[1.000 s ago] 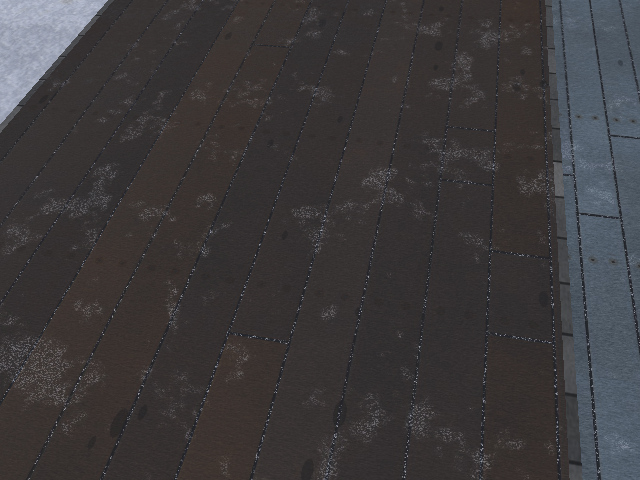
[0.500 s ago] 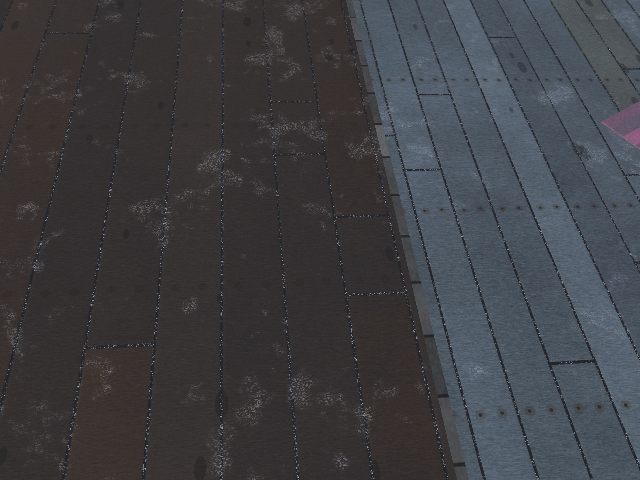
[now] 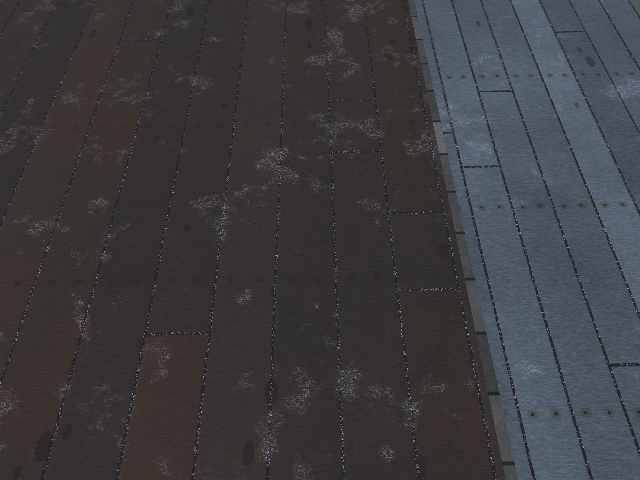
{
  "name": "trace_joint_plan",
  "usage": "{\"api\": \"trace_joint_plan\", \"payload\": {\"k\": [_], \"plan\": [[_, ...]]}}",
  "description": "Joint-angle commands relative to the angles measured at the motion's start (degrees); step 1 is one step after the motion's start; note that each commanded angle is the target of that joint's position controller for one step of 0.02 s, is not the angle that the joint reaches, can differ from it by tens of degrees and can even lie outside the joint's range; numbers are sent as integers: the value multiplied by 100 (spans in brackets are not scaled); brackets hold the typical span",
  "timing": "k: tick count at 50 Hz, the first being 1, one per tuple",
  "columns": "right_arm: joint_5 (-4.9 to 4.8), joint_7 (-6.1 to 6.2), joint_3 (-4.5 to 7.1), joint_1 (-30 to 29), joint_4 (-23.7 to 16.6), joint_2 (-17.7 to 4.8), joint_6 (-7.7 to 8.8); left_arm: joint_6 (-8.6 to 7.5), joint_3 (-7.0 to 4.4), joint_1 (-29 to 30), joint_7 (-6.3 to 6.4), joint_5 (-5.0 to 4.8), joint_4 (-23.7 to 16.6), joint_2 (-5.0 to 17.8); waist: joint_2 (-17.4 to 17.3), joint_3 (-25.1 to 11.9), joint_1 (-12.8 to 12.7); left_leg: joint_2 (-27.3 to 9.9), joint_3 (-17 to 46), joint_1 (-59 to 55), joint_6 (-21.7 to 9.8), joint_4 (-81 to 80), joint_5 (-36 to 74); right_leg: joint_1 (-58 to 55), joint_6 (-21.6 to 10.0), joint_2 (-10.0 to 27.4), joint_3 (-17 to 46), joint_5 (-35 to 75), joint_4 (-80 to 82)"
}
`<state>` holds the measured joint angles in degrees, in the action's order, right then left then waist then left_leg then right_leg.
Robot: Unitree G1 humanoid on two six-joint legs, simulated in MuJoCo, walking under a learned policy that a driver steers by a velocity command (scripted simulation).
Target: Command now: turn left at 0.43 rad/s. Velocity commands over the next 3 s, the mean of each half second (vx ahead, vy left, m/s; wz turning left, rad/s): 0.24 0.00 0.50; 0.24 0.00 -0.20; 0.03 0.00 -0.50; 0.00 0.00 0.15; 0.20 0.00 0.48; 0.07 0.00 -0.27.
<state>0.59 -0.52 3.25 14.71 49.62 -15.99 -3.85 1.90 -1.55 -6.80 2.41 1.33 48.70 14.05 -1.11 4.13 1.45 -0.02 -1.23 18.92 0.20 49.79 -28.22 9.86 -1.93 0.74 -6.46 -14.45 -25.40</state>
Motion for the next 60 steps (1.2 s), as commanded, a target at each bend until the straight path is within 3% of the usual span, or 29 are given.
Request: {"api": "trace_joint_plan", "payload": {"k": [1,3,5,6,7,8,9,10,12,14,22,27,29,30,31,32,33,34,35,36,37,38,39,43,50,53,56,60], "plan": [[-34,-70,72,-97,-452,-320,32,-48,-267,-62,-25,32,-217,991,996,-454,-210,-43,-135,80,-39,-519,78,-403,-1029,1570,902,2434,443],[-50,-100,92,-2,-498,-360,49,-43,-318,-7,-60,30,-231,1104,1012,-568,-138,1,-253,-263,-151,-1044,313,-316,-901,1637,849,2344,204],[-12,-117,119,444,-368,-391,111,-17,-359,35,-112,25,-264,1125,695,-745,113,229,-363,-1373,-412,-2114,831,500,-471,1438,551,-194,-219],[76,-87,233,831,-239,-780,167,4,-301,1,-157,61,-329,827,-531,-562,247,-367,909,-1930,-682,-3129,-157,1543,-114,927,18,-1775,-1465],[52,-98,403,1111,-367,-1576,227,17,-146,517,-174,98,-796,392,-1876,-280,429,-2009,3903,-1988,-1406,-4155,-1812,3240,207,-210,-211,-2604,-2897],[138,-64,384,1071,-348,-1444,219,-19,-203,929,-165,165,-940,729,-1181,169,507,-2120,4289,-1282,-1789,-4581,-2239,3349,136,-44,776,-2074,-3319],[95,-10,296,736,-396,-1148,209,-72,-269,820,-213,31,-880,943,-840,458,228,-1887,3768,-1028,-1684,-4585,-2404,3289,114,157,845,-1357,-3353],[24,31,236,417,-468,-951,226,-151,-298,522,-275,-36,-715,1018,-673,563,2,-1505,3206,-988,-1440,-4578,-1760,3100,156,253,829,-751,-3194],[12,71,189,284,-520,-794,351,-235,-295,142,-359,142,-432,953,-521,234,-60,-1000,2440,-1388,-1248,-4401,-157,2820,240,254,761,-79,-3145],[-23,20,194,607,-402,-792,491,-245,-268,82,-412,154,-398,804,-271,-30,-35,-906,2223,-1771,-1259,-4255,596,2905,276,205,747,249,-3107],[-2,53,223,1380,-128,-835,634,-304,-222,884,-422,101,-728,722,-430,163,328,-891,2328,-2103,-1440,-4153,1379,3495,576,187,706,709,-2007],[38,107,155,1612,66,-738,735,-416,-117,1338,-513,68,-968,587,-544,255,491,-939,1945,-2142,-1299,-3900,3042,2939,288,87,363,824,-1127],[52,131,152,1505,98,-799,774,-439,-119,1206,-509,40,-1019,639,-599,248,352,-1071,1815,-2139,-1158,-3835,3728,2447,16,36,289,690,-872],[61,147,133,1339,106,-789,784,-457,-135,858,-477,27,-934,658,-589,202,136,-1025,1602,-2030,-1004,-3578,4675,1881,-122,-91,246,609,-688],[69,161,128,1285,136,-815,790,-478,-184,333,-413,20,-761,741,-547,-77,-89,-921,1389,-2060,-863,-2963,6067,1175,-243,-335,154,493,-600],[55,158,121,1226,176,-831,787,-525,-229,-502,-335,19,-487,791,-380,-530,-478,-704,1096,-2079,-709,-1931,6873,271,-378,-513,79,804,-210],[17,159,83,1227,162,-756,821,-601,-277,-1317,-263,81,-275,939,-247,-1038,-815,-492,918,-1405,-568,-765,6033,-984,-543,-36,587,1164,-103],[-125,136,-30,1516,-22,-311,849,-620,-386,-1997,-211,175,-207,1530,918,-1782,-775,211,449,-1,-274,1215,3206,-2393,-1089,1558,2869,1949,-51],[-73,172,53,1894,65,-519,816,-529,-442,-1839,-286,-39,-86,1647,1560,-2057,-404,833,418,715,-202,2490,-17,-2457,-1737,2253,4635,3914,491],[118,194,51,1615,71,-636,765,-510,-389,-1180,-341,-217,-246,1307,756,-1448,-147,350,654,873,-223,2806,333,-1736,-1737,2043,4010,4004,431],[165,167,24,1027,-17,-606,774,-533,-300,-818,-366,-205,-343,944,303,-894,-200,186,611,1012,-197,2697,598,-1117,-1665,1736,3189,4404,453],[154,143,17,763,-105,-557,764,-541,-247,-667,-357,-156,-350,763,172,-635,-123,7,581,1060,-196,2417,731,-743,-1502,1394,2661,4570,564],[184,113,20,616,-197,-582,705,-553,-226,-716,-329,-163,-281,716,263,-545,-63,-110,576,1035,-148,2107,795,-533,-1391,1163,2368,4758,669],[157,96,-41,591,-279,-365,475,-533,-291,-905,-311,-128,-178,944,351,-799,104,-30,382,788,122,1469,882,-166,-1327,867,1968,5333,676],[107,162,-52,-508,-647,-406,257,-278,-369,-1304,-202,-98,-214,1043,549,-740,-205,-38,400,1255,289,482,1374,-154,-982,667,2483,3548,646],[71,195,-66,-872,-767,-428,246,-192,-414,-1415,-155,-69,-248,1086,627,-621,-324,32,500,1367,274,98,1267,-344,-948,665,2855,3054,533],[3,237,-90,-1058,-859,-464,296,-114,-458,-1410,-135,-20,-309,1144,709,-576,-377,171,571,1205,216,-314,941,-477,-1021,670,3179,3298,295],[-91,294,-108,-821,-888,-549,404,-34,-503,-1103,-156,-25,-439,1220,835,-595,-247,321,664,377,64,-1407,718,-461,-891,580,3652,3573,31]]}}
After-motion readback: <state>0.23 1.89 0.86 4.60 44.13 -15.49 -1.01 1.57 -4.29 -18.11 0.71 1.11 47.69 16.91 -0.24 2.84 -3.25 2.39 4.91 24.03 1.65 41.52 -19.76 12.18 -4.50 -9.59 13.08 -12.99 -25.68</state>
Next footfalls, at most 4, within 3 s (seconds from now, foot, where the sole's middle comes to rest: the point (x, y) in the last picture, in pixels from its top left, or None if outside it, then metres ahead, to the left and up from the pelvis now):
0.12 left None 0.01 0.11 -0.78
0.66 right None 0.37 0.01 -0.78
1.26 left None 0.42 0.20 -0.78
1.70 right None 0.35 -0.01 -0.78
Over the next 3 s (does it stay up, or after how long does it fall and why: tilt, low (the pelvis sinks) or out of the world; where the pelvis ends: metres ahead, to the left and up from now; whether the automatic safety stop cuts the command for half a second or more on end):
stays up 0.49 0.13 0.00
